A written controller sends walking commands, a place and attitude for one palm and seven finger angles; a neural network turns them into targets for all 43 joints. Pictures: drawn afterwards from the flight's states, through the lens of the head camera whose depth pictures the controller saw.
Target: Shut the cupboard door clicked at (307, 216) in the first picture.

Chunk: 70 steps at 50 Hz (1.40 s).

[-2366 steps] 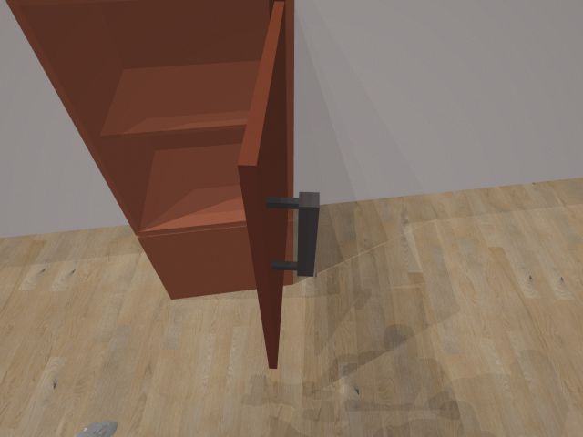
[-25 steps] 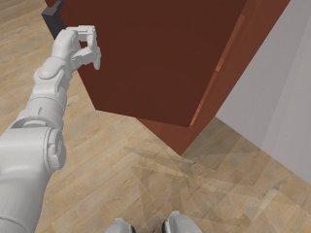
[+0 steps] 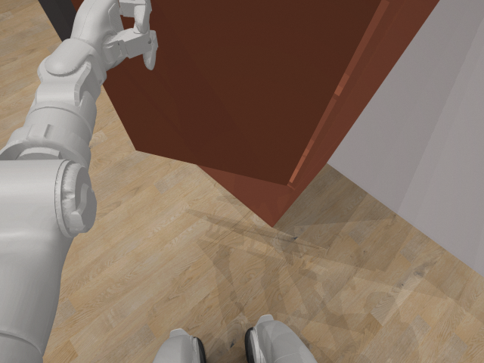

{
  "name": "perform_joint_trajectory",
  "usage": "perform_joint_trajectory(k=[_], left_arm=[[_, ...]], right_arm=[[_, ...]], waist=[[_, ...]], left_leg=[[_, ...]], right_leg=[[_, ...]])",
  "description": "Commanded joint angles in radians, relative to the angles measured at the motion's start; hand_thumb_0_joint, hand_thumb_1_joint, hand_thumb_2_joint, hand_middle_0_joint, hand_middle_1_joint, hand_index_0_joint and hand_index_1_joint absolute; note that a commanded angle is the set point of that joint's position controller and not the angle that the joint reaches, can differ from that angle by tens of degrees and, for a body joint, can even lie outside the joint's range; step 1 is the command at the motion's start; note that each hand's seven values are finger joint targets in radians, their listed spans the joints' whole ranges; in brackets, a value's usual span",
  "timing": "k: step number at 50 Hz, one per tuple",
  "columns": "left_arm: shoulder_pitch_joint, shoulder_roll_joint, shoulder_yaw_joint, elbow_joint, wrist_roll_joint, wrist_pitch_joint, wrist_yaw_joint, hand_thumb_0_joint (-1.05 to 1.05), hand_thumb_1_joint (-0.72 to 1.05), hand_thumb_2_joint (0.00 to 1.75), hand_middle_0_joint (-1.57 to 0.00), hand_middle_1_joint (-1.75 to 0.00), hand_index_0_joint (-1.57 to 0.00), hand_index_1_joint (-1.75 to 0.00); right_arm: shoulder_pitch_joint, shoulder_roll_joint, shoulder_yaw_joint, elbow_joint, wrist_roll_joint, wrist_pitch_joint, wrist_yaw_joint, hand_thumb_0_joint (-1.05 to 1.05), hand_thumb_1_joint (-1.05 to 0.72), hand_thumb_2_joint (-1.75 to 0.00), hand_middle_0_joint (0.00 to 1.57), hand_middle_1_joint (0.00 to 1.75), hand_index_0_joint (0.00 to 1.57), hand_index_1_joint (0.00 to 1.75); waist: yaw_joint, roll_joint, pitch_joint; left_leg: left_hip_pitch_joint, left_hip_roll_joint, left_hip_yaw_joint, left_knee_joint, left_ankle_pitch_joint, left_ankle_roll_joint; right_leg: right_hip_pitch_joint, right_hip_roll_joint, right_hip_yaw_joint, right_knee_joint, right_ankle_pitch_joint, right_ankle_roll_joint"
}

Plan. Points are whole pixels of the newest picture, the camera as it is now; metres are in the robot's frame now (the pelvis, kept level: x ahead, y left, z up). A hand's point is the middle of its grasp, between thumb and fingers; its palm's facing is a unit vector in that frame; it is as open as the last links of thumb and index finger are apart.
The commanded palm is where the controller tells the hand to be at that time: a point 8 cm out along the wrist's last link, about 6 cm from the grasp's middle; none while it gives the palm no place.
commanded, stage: push the door shut along its arc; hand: left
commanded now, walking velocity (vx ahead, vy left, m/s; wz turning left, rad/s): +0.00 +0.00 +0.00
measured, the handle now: (79, 22) +0.61 +0.15 +0.13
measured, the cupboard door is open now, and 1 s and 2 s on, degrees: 28 22 22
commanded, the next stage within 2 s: pull the fist back off the door in 0.02 s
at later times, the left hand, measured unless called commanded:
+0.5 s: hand (169, 42) +0.57 +0.02 +0.13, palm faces +0.03 -1.00 -0.03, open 3.1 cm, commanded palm +0.53 +0.08 +0.14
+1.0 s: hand (173, 87) +0.48 +0.03 +0.13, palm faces +0.00 -1.00 -0.02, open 3.1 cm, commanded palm +0.46 +0.08 +0.14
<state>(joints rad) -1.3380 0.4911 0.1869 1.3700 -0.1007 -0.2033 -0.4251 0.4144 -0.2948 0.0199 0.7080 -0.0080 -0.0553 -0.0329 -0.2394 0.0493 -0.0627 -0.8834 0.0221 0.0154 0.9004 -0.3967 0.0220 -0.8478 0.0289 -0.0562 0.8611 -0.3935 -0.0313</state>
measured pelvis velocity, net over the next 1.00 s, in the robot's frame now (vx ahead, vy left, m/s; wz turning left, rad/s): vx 0.01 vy -0.01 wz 0.00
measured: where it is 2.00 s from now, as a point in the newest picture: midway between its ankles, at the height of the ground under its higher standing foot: outside the picture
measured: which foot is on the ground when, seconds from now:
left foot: down 0.00-1.00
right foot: down 0.00-1.00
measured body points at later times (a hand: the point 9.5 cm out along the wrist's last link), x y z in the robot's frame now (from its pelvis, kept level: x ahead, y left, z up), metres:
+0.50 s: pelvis +0.01 +0.00 +0.00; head +0.14 -0.02 +0.44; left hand +0.57 +0.08 +0.13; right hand -0.05 -0.24 -0.12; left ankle +0.01 +0.11 -0.69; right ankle +0.00 -0.10 -0.69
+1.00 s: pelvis +0.01 -0.01 +0.02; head +0.07 -0.02 +0.47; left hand +0.48 +0.08 +0.14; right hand +0.07 -0.27 -0.10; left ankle +0.01 +0.11 -0.69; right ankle +0.00 -0.10 -0.69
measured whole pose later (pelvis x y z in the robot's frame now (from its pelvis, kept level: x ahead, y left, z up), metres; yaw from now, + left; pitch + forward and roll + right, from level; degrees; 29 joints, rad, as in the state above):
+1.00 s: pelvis +0.01 -0.01 +0.02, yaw +0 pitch +13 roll +0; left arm -0.89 0.07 0.13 1.06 -0.03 -0.33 0.19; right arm 0.32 -0.26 -0.02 0.66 -0.01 -0.01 0.05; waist -0.11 0.04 -0.09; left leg -0.61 0.01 0.04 0.76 -0.37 0.01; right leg -0.60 0.03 -0.03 0.76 -0.38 -0.04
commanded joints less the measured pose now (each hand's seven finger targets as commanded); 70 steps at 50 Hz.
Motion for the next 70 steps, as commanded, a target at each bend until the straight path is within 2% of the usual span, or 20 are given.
perform_joint_trajectory(k=[1,6,7,9,12,14,17,21,25,27,34,37,42,45,48,50,56,60,64,70], left_arm=[[-0.637,0.064,-0.007,-0.234,-0.024,-0.056,-0.010,0.00,0.90,0.90,-1.30,-1.50,-1.30,-1.50],[-0.676,0.023,-0.034,-0.199,-0.019,-0.042,-0.003,0.00,0.90,0.90,-1.30,-1.50,-1.30,-1.50],[-0.660,0.071,0.175,-0.176,-0.077,-0.009,0.201,0.00,0.90,0.90,-1.30,-1.50,-1.30,-1.50],[-0.621,-0.021,0.153,-0.157,-0.033,-0.002,0.403,0.00,0.90,0.90,-1.30,-1.50,-1.30,-1.50],[-0.612,-0.057,0.149,-0.254,0.104,-0.084,0.647,0.00,0.90,0.90,-1.30,-1.50,-1.30,-1.50],[-0.596,-0.060,0.110,-0.270,0.209,-0.148,0.729,0.00,0.90,0.90,-1.30,-1.50,-1.30,-1.50],[-0.534,-0.006,0.099,-0.281,0.236,-0.160,0.686,0.00,0.90,0.90,-1.30,-1.50,-1.30,-1.50],[-0.478,0.059,0.170,-0.321,0.160,-0.122,0.617,0.00,0.90,0.90,-1.30,-1.50,-1.30,-1.50],[-0.365,-0.016,0.155,-0.422,0.101,-0.191,0.596,0.00,0.90,0.90,-1.30,-1.50,-1.30,-1.50],[-0.294,-0.095,0.088,-0.390,0.105,-0.201,0.585,0.00,0.90,0.90,-1.30,-1.50,-1.30,-1.50],[-0.123,-0.218,0.021,-0.379,0.066,-0.168,0.572,0.00,0.90,0.90,-1.30,-1.50,-1.30,-1.50],[-0.132,-0.223,0.017,-0.478,0.059,-0.200,0.583,0.00,0.90,0.90,-1.30,-1.50,-1.30,-1.50],[-0.082,-0.323,-0.076,-0.582,0.067,-0.224,0.602,0.00,0.90,0.90,-1.30,-1.50,-1.30,-1.50],[-0.066,-0.278,-0.043,-0.557,0.062,-0.198,0.617,0.00,0.90,0.90,-1.30,-1.50,-1.30,-1.50],[-0.145,-0.260,-0.048,-0.561,0.067,-0.192,0.631,0.00,0.90,0.90,-1.30,-1.50,-1.30,-1.50],[-0.176,-0.256,-0.046,-0.578,0.069,-0.210,0.636,0.00,0.90,0.90,-1.30,-1.50,-1.30,-1.50],[-0.093,-0.247,-0.029,-0.396,0.063,-0.188,0.606,0.00,0.90,0.90,-1.30,-1.50,-1.30,-1.50],[0.092,-0.187,0.048,-0.500,0.040,-0.193,0.571,0.00,0.90,0.90,-1.30,-1.50,-1.30,-1.50],[0.273,-0.207,0.016,-0.725,0.018,-0.182,0.521,0.00,0.90,0.90,-1.30,-1.50,-1.30,-1.50],[0.404,-0.213,-0.022,-1.065,-0.038,-0.082,0.473,0.00,0.90,0.90,-1.30,-1.50,-1.30,-1.50]], right_arm=[[0.204,-0.183,-0.066,0.000,-0.008,-0.022,-0.016,0.00,-0.90,-0.90,0.20,0.30,0.20,0.30],[0.207,-0.184,-0.064,0.023,-0.012,-0.028,-0.021,0.00,-0.90,-0.90,0.20,0.30,0.20,0.30],[0.237,-0.144,-0.048,-0.011,-0.011,-0.035,0.001,0.00,-0.90,-0.90,0.20,0.30,0.20,0.30],[0.266,-0.139,-0.052,-0.016,-0.036,-0.039,0.042,0.00,-0.90,-0.90,0.20,0.30,0.20,0.30],[0.283,-0.129,-0.063,-0.035,-0.087,-0.033,0.102,0.00,-0.90,-0.90,0.20,0.30,0.20,0.30],[0.305,-0.130,-0.075,-0.029,-0.107,-0.026,0.131,0.00,-0.90,-0.90,0.20,0.30,0.20,0.30],[0.301,-0.141,-0.088,-0.047,-0.091,0.005,0.138,0.00,-0.90,-0.90,0.20,0.30,0.20,0.30],[0.283,-0.137,-0.083,-0.083,-0.060,0.042,0.108,0.00,-0.90,-0.90,0.20,0.30,0.20,0.30],[0.257,-0.116,-0.085,-0.091,-0.050,0.028,0.100,0.00,-0.90,-0.90,0.20,0.30,0.20,0.30],[0.246,-0.109,-0.085,-0.082,-0.046,0.027,0.105,0.00,-0.90,-0.90,0.20,0.30,0.20,0.30],[0.193,-0.100,-0.092,-0.088,-0.024,0.039,0.101,0.00,-0.90,-0.90,0.20,0.30,0.20,0.30],[0.154,-0.094,-0.093,-0.095,-0.023,0.031,0.098,0.00,-0.90,-0.90,0.20,0.30,0.20,0.30],[0.091,-0.081,-0.093,-0.103,-0.014,0.019,0.093,0.00,-0.90,-0.90,0.20,0.30,0.20,0.30],[0.065,-0.086,-0.089,-0.103,-0.006,0.024,0.079,0.00,-0.90,-0.90,0.20,0.30,0.20,0.30],[0.034,-0.078,-0.079,-0.099,-0.004,0.025,0.066,0.00,-0.90,-0.90,0.20,0.30,0.20,0.30],[0.025,-0.077,-0.076,-0.096,-0.006,0.018,0.062,0.00,-0.90,-0.90,0.20,0.30,0.20,0.30],[0.030,-0.082,-0.069,-0.088,-0.006,0.014,0.064,0.00,-0.90,-0.90,0.20,0.30,0.20,0.30],[0.015,-0.081,-0.069,-0.143,0.002,0.020,0.065,0.00,-0.90,-0.90,0.20,0.30,0.20,0.30],[-0.009,-0.079,-0.077,-0.188,0.016,0.022,0.064,0.00,-0.90,-0.90,0.20,0.30,0.20,0.30],[-0.105,-0.067,-0.073,-0.214,0.050,0.002,0.035,0.00,-0.90,-0.90,0.20,0.30,0.20,0.30]], waist=[[-0.090,0.079,-0.563],[-0.115,0.071,-0.536],[-0.059,0.109,-0.549],[-0.078,0.050,-0.540],[-0.055,0.091,-0.604],[-0.059,0.090,-0.628],[-0.033,0.070,-0.687],[0.010,0.019,-0.685],[0.046,-0.010,-0.655],[0.032,-0.054,-0.553],[0.065,-0.066,-0.415],[0.081,-0.062,-0.447],[0.089,-0.034,-0.456],[0.093,-0.114,-0.419],[0.078,-0.113,-0.388],[0.081,-0.085,-0.431],[0.080,-0.129,-0.371],[0.164,-0.084,-0.478],[0.192,-0.142,-0.466],[0.204,-0.087,-0.374]], left_leg=[[0.530,-0.025,-0.085,-0.004,0.441,0.034],[0.527,-0.022,-0.093,0.005,0.426,0.036],[0.434,-0.006,-0.098,0.002,0.385,0.012],[0.404,-0.005,-0.112,-0.014,0.391,0.007],[0.393,-0.011,-0.093,0.023,0.435,0.001],[0.407,-0.012,-0.094,0.041,0.479,-0.002],[0.413,-0.026,-0.060,0.004,0.466,0.004],[0.389,-0.037,-0.033,-0.059,0.417,0.011],[0.450,-0.036,-0.019,-0.091,0.456,0.009],[0.424,-0.035,-0.008,-0.109,0.420,0.012],[0.439,-0.045,0.014,-0.161,0.372,0.012],[0.473,-0.047,0.010,-0.161,0.371,0.012],[0.557,-0.038,0.003,-0.158,0.404,0.006],[0.501,-0.044,0.008,-0.181,0.322,0.012],[0.478,-0.048,0.009,-0.191,0.261,0.015],[0.504,-0.049,0.001,-0.186,0.281,0.012],[0.434,-0.047,0.000,-0.189,0.237,0.009],[0.467,-0.051,0.018,-0.209,0.311,0.008],[0.501,-0.043,0.030,-0.237,0.364,0.016],[0.596,-0.033,0.039,-0.299,0.328,0.023]], right_leg=[[0.051,0.033,0.026,-0.089,0.378,0.011],[-0.005,0.035,0.014,-0.081,0.342,0.011],[0.051,0.019,0.031,-0.097,0.331,0.015],[0.056,0.022,0.014,-0.081,0.330,0.028],[0.041,0.016,0.013,-0.047,0.360,0.033],[0.034,0.018,0.008,-0.024,0.380,0.029],[0.176,0.018,0.032,-0.051,0.458,0.025],[0.341,0.021,0.049,-0.102,0.520,0.026],[0.391,0.029,0.043,-0.126,0.578,0.025],[0.376,0.029,0.040,-0.146,0.560,0.030],[0.390,0.021,0.036,-0.192,0.525,0.025],[0.397,0.017,0.039,-0.185,0.520,0.024],[0.359,0.015,0.029,-0.172,0.508,0.021],[0.399,0.009,0.041,-0.194,0.470,0.028],[0.403,0.002,0.054,-0.207,0.427,0.032],[0.402,-0.001,0.054,-0.196,0.433,0.029],[0.380,-0.002,0.053,-0.202,0.397,0.029],[0.503,-0.003,0.056,-0.190,0.475,0.017],[0.581,0.003,0.050,-0.211,0.545,0.019],[0.595,0.003,0.047,-0.289,0.478,0.025]])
